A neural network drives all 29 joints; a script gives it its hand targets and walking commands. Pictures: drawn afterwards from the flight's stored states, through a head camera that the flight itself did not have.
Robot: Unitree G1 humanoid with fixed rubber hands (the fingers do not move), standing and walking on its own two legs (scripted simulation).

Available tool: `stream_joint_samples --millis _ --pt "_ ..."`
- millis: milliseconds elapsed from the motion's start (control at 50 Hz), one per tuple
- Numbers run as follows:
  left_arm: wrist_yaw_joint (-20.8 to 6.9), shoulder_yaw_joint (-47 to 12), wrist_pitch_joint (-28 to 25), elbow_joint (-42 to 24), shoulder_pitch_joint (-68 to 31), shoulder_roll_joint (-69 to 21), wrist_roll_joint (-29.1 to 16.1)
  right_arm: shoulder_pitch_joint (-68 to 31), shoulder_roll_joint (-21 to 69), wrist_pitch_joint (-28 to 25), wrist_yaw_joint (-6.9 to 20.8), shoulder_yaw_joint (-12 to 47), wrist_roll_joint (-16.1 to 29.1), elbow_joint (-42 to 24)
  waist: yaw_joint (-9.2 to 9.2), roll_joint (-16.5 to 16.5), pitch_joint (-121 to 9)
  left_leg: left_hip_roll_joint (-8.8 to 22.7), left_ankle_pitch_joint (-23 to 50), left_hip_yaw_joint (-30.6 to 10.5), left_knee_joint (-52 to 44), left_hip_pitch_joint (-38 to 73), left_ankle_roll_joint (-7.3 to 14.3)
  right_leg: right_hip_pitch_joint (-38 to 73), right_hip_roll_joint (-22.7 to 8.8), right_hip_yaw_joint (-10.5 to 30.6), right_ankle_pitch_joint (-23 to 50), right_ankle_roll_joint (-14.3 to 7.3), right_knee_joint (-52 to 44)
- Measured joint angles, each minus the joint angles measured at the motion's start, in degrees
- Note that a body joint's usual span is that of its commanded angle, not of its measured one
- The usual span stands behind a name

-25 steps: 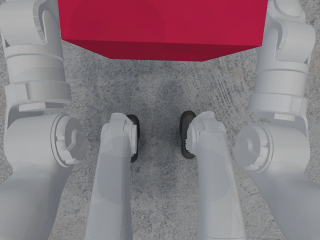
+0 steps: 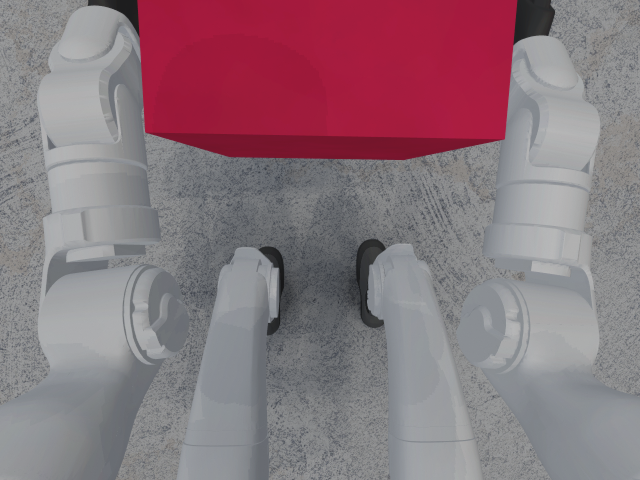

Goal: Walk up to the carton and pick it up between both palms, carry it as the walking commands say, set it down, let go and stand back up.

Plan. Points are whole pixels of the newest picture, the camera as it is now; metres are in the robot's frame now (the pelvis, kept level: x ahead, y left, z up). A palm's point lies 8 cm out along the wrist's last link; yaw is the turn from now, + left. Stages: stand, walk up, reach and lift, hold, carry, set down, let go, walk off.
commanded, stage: reach and lift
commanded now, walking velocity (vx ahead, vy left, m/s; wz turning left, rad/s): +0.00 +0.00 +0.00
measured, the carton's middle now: (322, 49) +0.54 +0.00 -0.13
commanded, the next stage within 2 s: none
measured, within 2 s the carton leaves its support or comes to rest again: neither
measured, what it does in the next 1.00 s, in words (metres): rises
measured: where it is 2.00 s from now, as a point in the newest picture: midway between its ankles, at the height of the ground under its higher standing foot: (320, 302)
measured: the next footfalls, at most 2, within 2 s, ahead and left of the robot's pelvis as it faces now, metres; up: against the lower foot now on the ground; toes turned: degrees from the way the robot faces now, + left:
none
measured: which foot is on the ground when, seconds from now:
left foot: down 0.00-1.00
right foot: down 0.00-1.00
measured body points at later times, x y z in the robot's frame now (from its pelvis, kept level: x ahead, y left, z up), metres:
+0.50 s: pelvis +0.01 +0.00 +0.06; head +0.30 +0.00 +0.40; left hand +0.53 +0.18 +0.01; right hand +0.51 -0.17 -0.01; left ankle +0.15 +0.12 -0.57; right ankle +0.16 -0.12 -0.57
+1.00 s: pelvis +0.04 +0.01 +0.12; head +0.26 +0.00 +0.51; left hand +0.49 +0.18 +0.08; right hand +0.48 -0.17 +0.08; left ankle +0.15 +0.12 -0.57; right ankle +0.16 -0.12 -0.57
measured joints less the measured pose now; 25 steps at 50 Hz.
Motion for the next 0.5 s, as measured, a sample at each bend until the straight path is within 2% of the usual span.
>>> stream_joint_samples --millis 500 --pt "-2.13 0.25 -1.42 -3.56 10.04 -3.56 1.41 10.52 3.91 -1.22 1.07 0.22 -1.30 -4.39 -0.49 0.58 -0.10 -0.22 4.24 -0.67 -15.75 16.91 0.41 17.48 -0.50 -0.42 3.97 0.11 -16.08"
